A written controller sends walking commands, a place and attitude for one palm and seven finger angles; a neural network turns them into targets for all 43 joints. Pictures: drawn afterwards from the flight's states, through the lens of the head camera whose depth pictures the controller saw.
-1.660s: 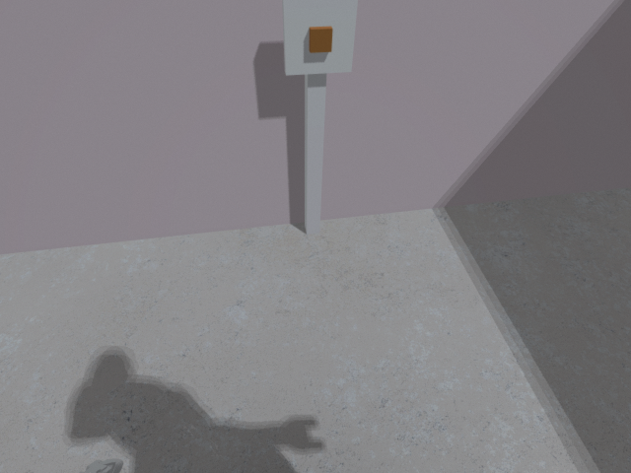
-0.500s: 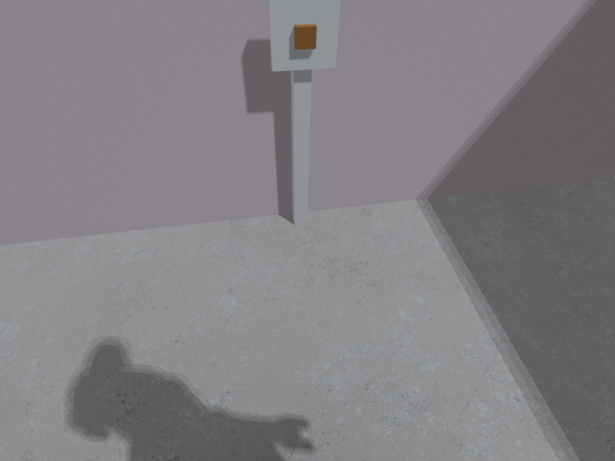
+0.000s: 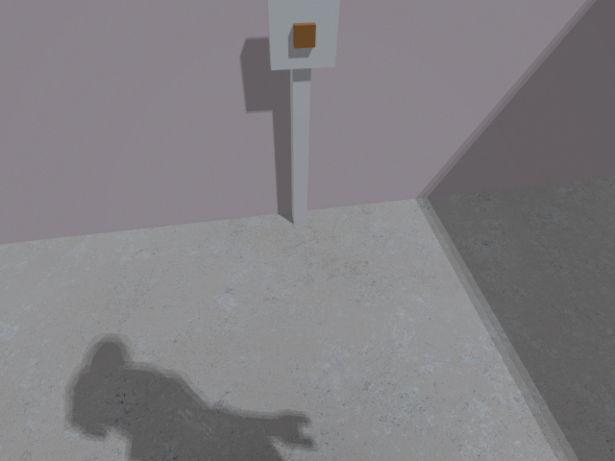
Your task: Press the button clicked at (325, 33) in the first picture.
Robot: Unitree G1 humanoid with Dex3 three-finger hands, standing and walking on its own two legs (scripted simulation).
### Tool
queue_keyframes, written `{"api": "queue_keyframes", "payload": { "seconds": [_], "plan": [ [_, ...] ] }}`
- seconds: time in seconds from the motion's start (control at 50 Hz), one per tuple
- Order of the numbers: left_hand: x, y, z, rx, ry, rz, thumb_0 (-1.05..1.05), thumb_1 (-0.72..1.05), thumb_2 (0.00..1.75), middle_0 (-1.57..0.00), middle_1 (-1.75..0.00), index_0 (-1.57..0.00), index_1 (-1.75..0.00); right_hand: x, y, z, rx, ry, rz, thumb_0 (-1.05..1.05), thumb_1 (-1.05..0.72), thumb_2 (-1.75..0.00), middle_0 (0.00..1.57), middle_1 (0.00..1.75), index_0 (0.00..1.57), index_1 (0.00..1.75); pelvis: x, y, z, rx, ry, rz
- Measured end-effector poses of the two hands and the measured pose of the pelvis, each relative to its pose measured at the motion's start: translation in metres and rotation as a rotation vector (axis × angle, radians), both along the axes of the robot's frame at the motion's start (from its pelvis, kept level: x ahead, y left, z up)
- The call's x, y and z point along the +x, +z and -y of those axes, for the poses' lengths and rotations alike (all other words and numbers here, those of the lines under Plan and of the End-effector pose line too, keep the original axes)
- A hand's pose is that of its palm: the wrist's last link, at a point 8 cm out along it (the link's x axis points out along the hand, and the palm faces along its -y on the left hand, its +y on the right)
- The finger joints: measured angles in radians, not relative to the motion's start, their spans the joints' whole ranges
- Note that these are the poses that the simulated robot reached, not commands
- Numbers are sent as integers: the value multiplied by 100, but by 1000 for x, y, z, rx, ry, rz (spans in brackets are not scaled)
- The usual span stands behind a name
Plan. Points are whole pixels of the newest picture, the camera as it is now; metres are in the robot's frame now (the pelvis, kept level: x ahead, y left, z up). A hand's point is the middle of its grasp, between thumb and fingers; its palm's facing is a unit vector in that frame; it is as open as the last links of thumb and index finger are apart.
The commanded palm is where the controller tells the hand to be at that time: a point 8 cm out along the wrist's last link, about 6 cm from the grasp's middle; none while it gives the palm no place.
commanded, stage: walk to a spot facing it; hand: left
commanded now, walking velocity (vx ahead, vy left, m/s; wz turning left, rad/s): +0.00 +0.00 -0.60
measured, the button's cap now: (304, 35) +1.19 +0.08 +0.06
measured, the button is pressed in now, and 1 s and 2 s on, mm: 0 0 0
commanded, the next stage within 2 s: turn to face it in 1.90 s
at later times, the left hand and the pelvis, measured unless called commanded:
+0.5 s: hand out of the picture +0.06 +0.15 -0.17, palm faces -0.15 -0.97 -0.21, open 7.4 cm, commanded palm none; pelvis +0.05 -0.04 -0.01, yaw -13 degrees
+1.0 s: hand (243, 325) +0.39 +0.15 -0.18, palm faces -0.44 -0.87 -0.21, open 7.4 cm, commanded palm none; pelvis +0.24 -0.02 -0.01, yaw -32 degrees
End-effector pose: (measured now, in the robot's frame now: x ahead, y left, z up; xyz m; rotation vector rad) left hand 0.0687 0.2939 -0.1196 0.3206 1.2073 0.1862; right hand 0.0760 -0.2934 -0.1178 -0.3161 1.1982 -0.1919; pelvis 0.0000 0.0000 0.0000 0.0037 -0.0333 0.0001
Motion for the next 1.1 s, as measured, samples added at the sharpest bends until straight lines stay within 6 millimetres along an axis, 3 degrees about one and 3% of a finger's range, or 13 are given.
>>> {"api": "queue_keyframes", "payload": {
  "seconds": [0.18,0.28,0.36,0.42,0.54,0.66,0.76,0.82,0.86,0.96,1.02,1.1],
  "plan": [
    [-3,-12,13,-23,-25,-44,1,90,90,-20,-30,-20,-30,-12,-9,-11,23,-63,25,0,-91,-90,20,30,21,30,-2,-7,0,5,-71,-7],
    [-4,-21,38,-68,-60,-93,1,90,90,-20,-30,-20,-30,-38,-26,-17,85,-143,15,0,-91,-90,20,30,21,30,7,-14,8,19,-143,-5],
    [3,-29,64,-85,-87,-87,1,90,90,-20,-30,-20,-30,-59,-49,-10,122,-201,-37,0,-90,-90,21,30,21,30,19,-26,24,9,-183,-4],
    [0,-31,80,-94,-67,-85,1,90,90,-20,-30,-20,-30,-63,-52,-6,134,-221,-96,0,-91,-90,20,30,21,30,29,-26,32,-5,-194,-10],
    [-8,-19,102,-125,-86,-220,1,90,90,-20,-30,-21,-30,-20,-27,0,143,-271,-11,1,-91,-90,20,30,20,30,59,-7,40,7,-257,-36],
    [22,-17,101,-129,-118,-287,1,90,90,-20,-30,-21,-30,46,-13,0,139,-302,100,1,-91,-90,20,30,20,30,99,-3,37,9,-324,-49],
    [76,-27,85,-118,-141,-290,1,90,90,-20,-30,-21,-30,114,-8,-6,124,-298,178,1,-91,-90,20,30,20,30,145,-9,28,-1,-372,-49],
    [123,-45,71,-113,-174,-287,1,90,90,-20,-30,-21,-30,150,-10,-9,84,-310,248,0,-91,-90,20,30,20,30,179,-23,20,-16,-421,-50],
    [163,-52,66,-106,-219,-277,1,90,90,-20,-30,-21,-30,158,-10,-12,64,-343,272,0,-91,-90,20,30,21,30,194,-27,17,-9,-459,-35],
    [288,-40,84,-110,-371,-142,1,91,90,-19,-30,-20,-30,130,-5,-29,62,-489,192,0,-91,-90,20,30,21,30,229,-13,19,-10,-535,-22],
    [359,-26,111,-125,-453,-38,1,91,90,-19,-30,-20,-30,100,-7,-41,73,-594,93,0,-91,-90,20,30,21,30,251,-6,24,-6,-577,-28],
    [435,-12,161,-145,-569,46,1,91,90,-19,-30,-20,-30,62,-11,-58,97,-725,-39,0,-92,-90,20,30,21,30,278,-3,35,3,-631,-31]
  ]
}}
